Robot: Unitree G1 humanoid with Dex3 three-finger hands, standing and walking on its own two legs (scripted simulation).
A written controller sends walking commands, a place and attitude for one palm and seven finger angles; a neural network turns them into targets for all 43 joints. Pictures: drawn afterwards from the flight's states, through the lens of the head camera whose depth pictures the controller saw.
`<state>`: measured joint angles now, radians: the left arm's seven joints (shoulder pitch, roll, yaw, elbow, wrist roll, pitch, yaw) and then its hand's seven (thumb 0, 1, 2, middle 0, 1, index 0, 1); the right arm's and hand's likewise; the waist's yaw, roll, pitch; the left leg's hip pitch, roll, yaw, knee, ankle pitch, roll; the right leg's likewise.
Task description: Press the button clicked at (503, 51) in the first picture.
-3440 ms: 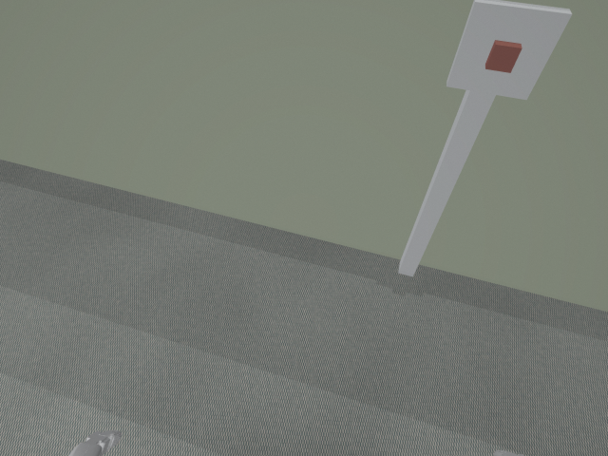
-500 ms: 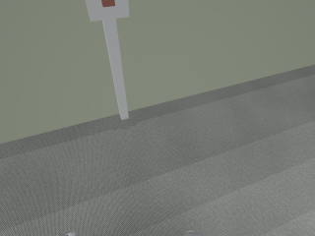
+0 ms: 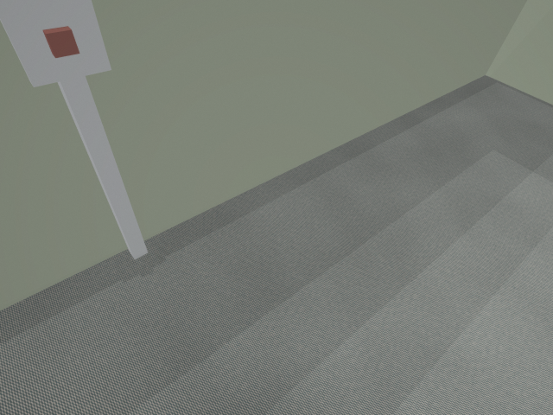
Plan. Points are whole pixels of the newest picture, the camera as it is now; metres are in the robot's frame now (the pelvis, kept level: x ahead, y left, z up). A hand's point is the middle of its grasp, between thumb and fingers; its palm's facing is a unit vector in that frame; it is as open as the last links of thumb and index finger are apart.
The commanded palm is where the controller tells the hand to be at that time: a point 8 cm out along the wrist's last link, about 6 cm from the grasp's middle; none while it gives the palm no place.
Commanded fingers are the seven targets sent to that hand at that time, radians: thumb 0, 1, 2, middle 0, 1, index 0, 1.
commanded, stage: walk to a spot facing it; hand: left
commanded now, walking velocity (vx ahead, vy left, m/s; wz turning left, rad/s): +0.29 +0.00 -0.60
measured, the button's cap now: (61, 41) +0.81 +0.53 +0.14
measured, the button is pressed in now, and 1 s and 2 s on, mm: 0 0 0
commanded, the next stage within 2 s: turn to face it in 0.76 s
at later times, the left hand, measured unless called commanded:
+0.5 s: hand (253, 317) +0.34 +0.05 -0.18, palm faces -0.34 -0.93 -0.17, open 7.4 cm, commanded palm none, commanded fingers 0.00 0.90 0.90 -0.20 -0.30 -0.20 -0.30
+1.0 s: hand (242, 296) +0.39 +0.08 -0.19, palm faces -0.34 -0.93 -0.16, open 7.4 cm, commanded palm none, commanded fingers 0.00 0.90 0.90 -0.20 -0.30 -0.20 -0.30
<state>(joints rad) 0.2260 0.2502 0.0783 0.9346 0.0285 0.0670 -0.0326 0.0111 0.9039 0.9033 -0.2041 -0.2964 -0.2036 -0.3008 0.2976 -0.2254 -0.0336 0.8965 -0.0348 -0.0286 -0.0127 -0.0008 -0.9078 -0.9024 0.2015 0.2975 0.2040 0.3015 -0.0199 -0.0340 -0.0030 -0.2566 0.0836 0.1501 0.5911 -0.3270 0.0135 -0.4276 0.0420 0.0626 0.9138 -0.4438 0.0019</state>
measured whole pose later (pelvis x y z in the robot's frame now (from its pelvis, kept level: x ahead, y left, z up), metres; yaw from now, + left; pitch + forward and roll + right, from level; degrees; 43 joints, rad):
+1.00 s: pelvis +0.35 -0.10 -0.01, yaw -26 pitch -1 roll -1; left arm 0.38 0.19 0.04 1.09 0.01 -0.04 0.02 0.01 0.91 0.90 -0.20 -0.30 -0.20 -0.30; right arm 0.10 -0.16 -0.02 0.94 -0.03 -0.06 0.01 0.00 -0.91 -0.90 0.20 0.30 0.20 0.30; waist 0.05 -0.04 0.05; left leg -0.37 0.05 0.13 0.60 -0.17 0.04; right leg -0.16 0.03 0.00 0.73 -0.47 -0.01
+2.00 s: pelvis +0.39 -0.11 -0.01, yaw +7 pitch +1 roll +0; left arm 0.25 0.29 0.08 0.95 0.02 0.07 0.02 0.01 0.91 0.90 -0.20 -0.30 -0.20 -0.30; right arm 0.10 -0.26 -0.06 0.86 -0.02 0.02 0.02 0.00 -0.91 -0.90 0.20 0.30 0.20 0.30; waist 0.03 -0.06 0.11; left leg -0.34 0.03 0.08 0.64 -0.32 0.02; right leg -0.42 -0.14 -0.10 1.06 -0.54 0.09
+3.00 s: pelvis +0.39 -0.11 +0.01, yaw +36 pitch -1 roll +0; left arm 0.22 0.24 0.05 0.97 0.01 0.06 0.02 0.01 0.91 0.90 -0.20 -0.30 -0.20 -0.30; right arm 0.15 -0.18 -0.03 0.94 -0.02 0.03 0.00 0.00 -0.91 -0.90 0.20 0.30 0.21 0.30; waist 0.01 -0.02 0.07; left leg -0.24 0.00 0.05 0.47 -0.22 0.04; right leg -0.40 -0.09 -0.05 0.94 -0.45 0.08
